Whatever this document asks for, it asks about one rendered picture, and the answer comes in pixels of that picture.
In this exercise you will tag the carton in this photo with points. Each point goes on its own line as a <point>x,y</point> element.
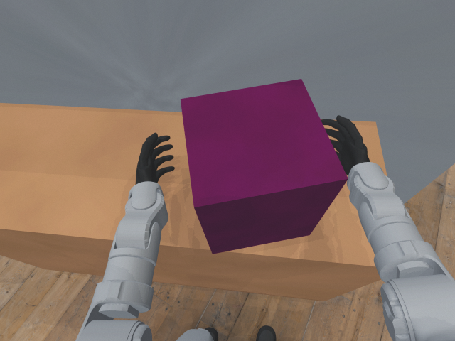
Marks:
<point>262,166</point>

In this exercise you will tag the right robot upper arm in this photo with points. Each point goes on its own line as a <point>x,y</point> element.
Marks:
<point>419,308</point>

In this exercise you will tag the robot right forearm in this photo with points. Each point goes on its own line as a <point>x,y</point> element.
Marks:
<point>400,251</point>

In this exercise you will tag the robot left forearm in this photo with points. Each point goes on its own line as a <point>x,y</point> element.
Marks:
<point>125,290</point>

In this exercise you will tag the right robot hand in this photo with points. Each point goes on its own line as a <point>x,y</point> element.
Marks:
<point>350,146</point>

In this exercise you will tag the robot right foot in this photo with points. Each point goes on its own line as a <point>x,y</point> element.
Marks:
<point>266,333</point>

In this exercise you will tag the pedestal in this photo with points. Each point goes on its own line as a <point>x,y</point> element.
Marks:
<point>65,177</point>

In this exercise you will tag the left robot upper arm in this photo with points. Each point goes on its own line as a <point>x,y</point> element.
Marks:
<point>116,330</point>

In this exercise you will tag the left robot hand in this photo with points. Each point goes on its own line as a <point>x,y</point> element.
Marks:
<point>147,165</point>

